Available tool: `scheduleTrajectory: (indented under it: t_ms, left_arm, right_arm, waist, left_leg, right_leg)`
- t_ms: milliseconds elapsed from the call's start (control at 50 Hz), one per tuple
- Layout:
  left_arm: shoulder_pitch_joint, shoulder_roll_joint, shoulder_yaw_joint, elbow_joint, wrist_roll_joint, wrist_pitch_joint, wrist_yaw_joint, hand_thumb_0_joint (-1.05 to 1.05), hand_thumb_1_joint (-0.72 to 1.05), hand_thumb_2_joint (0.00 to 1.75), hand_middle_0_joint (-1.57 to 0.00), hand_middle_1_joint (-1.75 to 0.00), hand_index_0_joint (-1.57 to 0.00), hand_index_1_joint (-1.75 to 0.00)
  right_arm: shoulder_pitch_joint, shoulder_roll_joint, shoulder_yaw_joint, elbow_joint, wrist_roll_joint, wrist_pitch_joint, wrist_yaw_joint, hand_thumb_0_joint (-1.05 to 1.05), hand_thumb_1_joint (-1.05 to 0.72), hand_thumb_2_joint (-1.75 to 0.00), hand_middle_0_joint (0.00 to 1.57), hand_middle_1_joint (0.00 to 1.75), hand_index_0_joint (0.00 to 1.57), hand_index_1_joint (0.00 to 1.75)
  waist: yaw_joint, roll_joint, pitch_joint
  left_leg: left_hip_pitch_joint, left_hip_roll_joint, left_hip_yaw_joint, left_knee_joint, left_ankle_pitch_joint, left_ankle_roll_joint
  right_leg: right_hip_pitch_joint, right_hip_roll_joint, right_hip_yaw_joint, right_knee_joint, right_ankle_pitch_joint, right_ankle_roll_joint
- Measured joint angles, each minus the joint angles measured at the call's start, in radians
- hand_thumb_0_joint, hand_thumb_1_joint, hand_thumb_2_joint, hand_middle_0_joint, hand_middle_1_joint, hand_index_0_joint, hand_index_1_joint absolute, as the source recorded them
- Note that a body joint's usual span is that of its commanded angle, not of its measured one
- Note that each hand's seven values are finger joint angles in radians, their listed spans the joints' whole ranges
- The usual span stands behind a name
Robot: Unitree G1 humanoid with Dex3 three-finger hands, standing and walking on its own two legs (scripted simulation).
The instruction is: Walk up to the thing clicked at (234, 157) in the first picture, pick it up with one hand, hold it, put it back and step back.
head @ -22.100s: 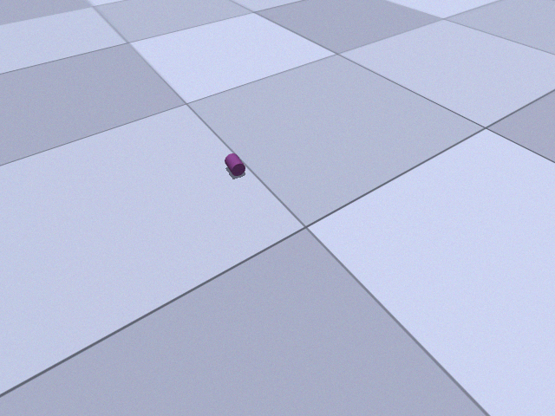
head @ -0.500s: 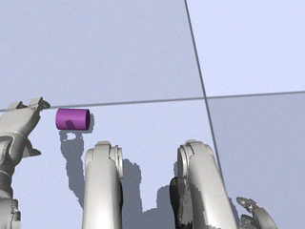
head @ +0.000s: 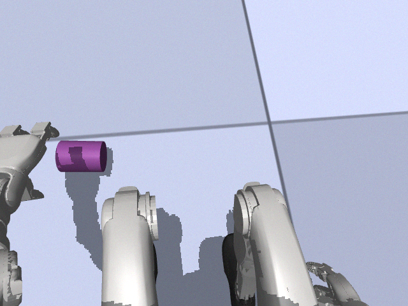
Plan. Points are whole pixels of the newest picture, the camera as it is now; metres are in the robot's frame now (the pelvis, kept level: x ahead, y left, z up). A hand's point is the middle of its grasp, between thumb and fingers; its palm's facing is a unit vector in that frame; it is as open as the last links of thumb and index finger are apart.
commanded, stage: rise first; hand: left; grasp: from above
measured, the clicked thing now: (83, 156) +0.43 +0.32 -0.30
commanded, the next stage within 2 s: approach in 0.42 s
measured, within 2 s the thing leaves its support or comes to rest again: neither
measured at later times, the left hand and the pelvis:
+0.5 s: hand (40, 164) +0.38 +0.35 -0.17, palm faces -0.44 -0.10 -0.89, open 13.3 cm; pelvis +0.00 +0.00 -0.02, yaw +0 degrees
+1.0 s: hand (75, 136) +0.44 +0.30 -0.17, palm faces -0.34 +0.00 -0.94, open 13.9 cm; pelvis +0.00 +0.00 -0.01, yaw -1 degrees
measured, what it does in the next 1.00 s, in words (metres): stands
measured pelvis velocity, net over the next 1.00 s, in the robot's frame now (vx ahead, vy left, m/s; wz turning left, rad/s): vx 0.00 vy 0.00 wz -0.01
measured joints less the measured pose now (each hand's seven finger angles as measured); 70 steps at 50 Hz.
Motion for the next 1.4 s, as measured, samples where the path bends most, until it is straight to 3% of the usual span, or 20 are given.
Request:
scheduleTrajectory:
  t_ms: [260,540,660,780,880,980,1040,1100,1200,1280,1340,1400]
  left_arm:
    - [-0.011,0.019,0.006,0.045,0.052,-0.020,0.056,0.00,-0.37,0.88,-0.21,-0.85,-0.21,-0.84]
    - [-0.049,0.033,0.006,0.098,0.083,-0.015,0.084,0.00,-0.37,0.88,-0.20,-0.88,-0.20,-0.87]
    - [-0.072,0.035,-0.036,0.120,0.107,-0.022,0.096,0.00,-0.41,0.90,-0.15,-0.93,-0.16,-0.92]
    - [-0.127,0.007,-0.096,0.155,0.137,-0.011,0.151,0.00,-0.44,0.92,-0.11,-1.00,-0.13,-0.97]
    - [-0.133,-0.046,-0.069,0.117,0.154,0.051,0.215,0.00,-0.46,0.94,-0.10,-1.03,-0.12,-1.00]
    - [-0.164,-0.065,-0.052,0.148,0.147,0.153,0.224,0.00,-0.48,0.95,-0.09,-1.03,-0.11,-1.01]
    - [-0.199,-0.046,-0.068,0.201,0.120,0.199,0.187,0.00,-0.49,0.96,-0.09,-1.03,-0.10,-1.01]
    - [-0.209,-0.020,-0.079,0.223,0.067,0.215,0.122,0.00,-0.50,0.96,-0.09,-1.03,-0.10,-1.01]
    - [-0.180,0.031,-0.073,0.225,0.006,0.160,0.004,0.00,-0.49,0.95,-0.09,-1.05,-0.11,-1.02]
    - [-0.122,0.061,-0.039,0.173,-0.011,0.047,-0.037,0.00,-0.47,0.93,-0.09,-1.06,-0.12,-1.02]
    - [-0.041,0.056,-0.011,0.049,0.013,-0.044,-0.019,0.00,-0.46,0.92,-0.10,-1.06,-0.13,-1.02]
    - [0.003,0.038,-0.024,-0.013,0.051,-0.094,0.051,0.00,-0.46,0.92,-0.10,-1.06,-0.13,-1.02]
  right_arm:
    - [0.001,-0.002,0.007,0.012,-0.014,0.007,-0.002,0.00,-0.91,-0.90,0.20,0.30,0.21,0.30]
    - [-0.004,0.005,0.017,0.022,-0.028,0.000,0.000,0.00,-0.91,-0.90,0.21,0.30,0.21,0.30]
    - [-0.004,0.006,0.018,0.030,-0.033,-0.002,0.001,0.00,-0.91,-0.90,0.21,0.30,0.21,0.30]
    - [-0.001,0.011,0.026,0.036,-0.041,-0.022,-0.001,0.00,-0.91,-0.90,0.21,0.30,0.21,0.30]
    - [0.016,0.019,0.019,0.026,-0.035,-0.034,-0.002,0.00,-0.91,-0.90,0.21,0.30,0.21,0.30]
    - [0.030,0.013,0.021,0.014,-0.020,-0.030,-0.009,0.00,-0.92,-0.90,0.21,0.30,0.21,0.30]
    - [0.033,0.005,0.033,0.008,-0.011,-0.033,-0.010,0.00,-0.92,-0.90,0.20,0.30,0.21,0.30]
    - [0.034,-0.002,0.043,0.001,-0.008,-0.037,-0.009,0.00,-0.92,-0.90,0.20,0.30,0.21,0.30]
    - [0.039,-0.010,0.065,-0.004,-0.015,-0.032,-0.005,0.00,-0.92,-0.90,0.21,0.30,0.21,0.30]
    - [0.042,-0.019,0.074,-0.002,-0.033,-0.028,-0.002,0.00,-0.92,-0.90,0.21,0.30,0.21,0.30]
    - [0.048,-0.022,0.058,0.001,-0.042,-0.018,0.001,0.00,-0.92,-0.90,0.21,0.30,0.21,0.30]
    - [0.040,-0.023,0.042,0.012,-0.047,0.000,0.005,0.01,-0.92,-0.89,0.21,0.30,0.21,0.30]
  waist:
    - [-0.019,-0.007,0.001]
    - [-0.033,-0.007,0.005]
    - [-0.039,-0.012,0.003]
    - [-0.062,-0.023,0.009]
    - [-0.094,-0.021,0.001]
    - [-0.116,0.005,-0.022]
    - [-0.121,0.025,-0.020]
    - [-0.119,0.037,0.000]
    - [-0.107,0.026,0.038]
    - [-0.084,0.004,0.069]
    - [-0.057,-0.009,0.074]
    - [-0.040,-0.019,0.053]
  left_leg:
    - [-0.029,0.000,-0.008,0.033,0.006,-0.005]
    - [-0.041,-0.002,-0.014,0.051,0.000,-0.011]
    - [-0.048,-0.002,-0.015,0.057,-0.001,-0.010]
    - [-0.058,-0.002,-0.016,0.064,0.000,-0.009]
    - [-0.060,0.002,-0.012,0.061,-0.005,-0.010]
    - [-0.056,0.010,0.000,0.040,-0.009,-0.007]
    - [-0.051,0.013,0.004,0.025,-0.007,-0.004]
    - [-0.039,0.015,0.006,0.015,-0.005,-0.001]
    - [-0.028,0.010,0.000,0.018,-0.001,-0.002]
    - [-0.033,0.001,-0.019,0.043,0.001,-0.013]
    - [-0.039,-0.005,-0.032,0.067,-0.004,-0.016]
    - [-0.045,-0.008,-0.029,0.086,-0.011,-0.010]
  right_leg:
    - [-0.032,0.005,-0.005,0.033,0.009,-0.003]
    - [-0.045,0.006,-0.008,0.050,0.004,-0.004]
    - [-0.052,0.007,-0.009,0.055,0.004,-0.002]
    - [-0.061,0.009,-0.009,0.060,0.005,0.000]
    - [-0.067,0.011,-0.005,0.059,0.004,-0.002]
    - [-0.074,0.015,0.005,0.044,0.005,-0.003]
    - [-0.072,0.016,0.008,0.030,0.009,-0.002]
    - [-0.063,0.017,0.009,0.022,0.012,-0.001]
    - [-0.050,0.014,0.003,0.025,0.015,-0.004]
    - [-0.044,0.011,-0.013,0.041,0.013,-0.006]
    - [-0.039,0.010,-0.022,0.055,0.005,-0.002]
    - [-0.037,0.009,-0.020,0.071,-0.007,0.001]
